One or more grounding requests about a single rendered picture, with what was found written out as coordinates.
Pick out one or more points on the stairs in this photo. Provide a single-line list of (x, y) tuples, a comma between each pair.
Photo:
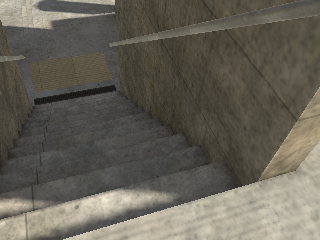
[(88, 163)]

